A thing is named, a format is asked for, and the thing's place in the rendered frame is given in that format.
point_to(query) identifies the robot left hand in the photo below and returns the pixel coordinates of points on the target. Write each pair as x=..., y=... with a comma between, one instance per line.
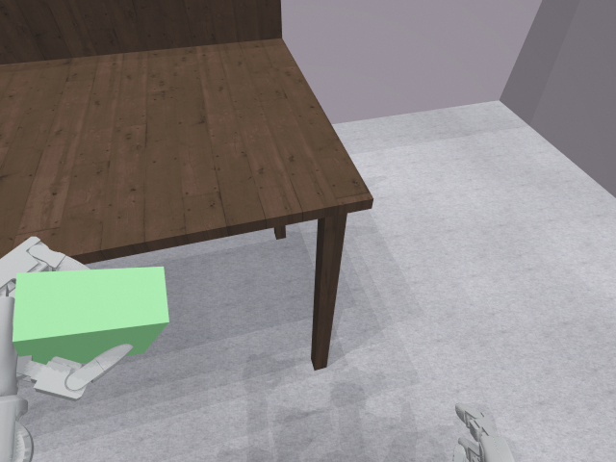
x=60, y=378

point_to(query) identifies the table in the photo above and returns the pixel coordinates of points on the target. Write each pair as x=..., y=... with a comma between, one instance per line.
x=129, y=126

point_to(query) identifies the robot left forearm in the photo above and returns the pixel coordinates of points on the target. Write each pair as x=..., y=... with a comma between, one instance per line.
x=16, y=442

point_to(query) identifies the sponge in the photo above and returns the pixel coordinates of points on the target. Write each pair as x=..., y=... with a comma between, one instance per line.
x=79, y=314

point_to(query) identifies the robot right hand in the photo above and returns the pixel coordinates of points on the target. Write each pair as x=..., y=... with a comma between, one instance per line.
x=492, y=447

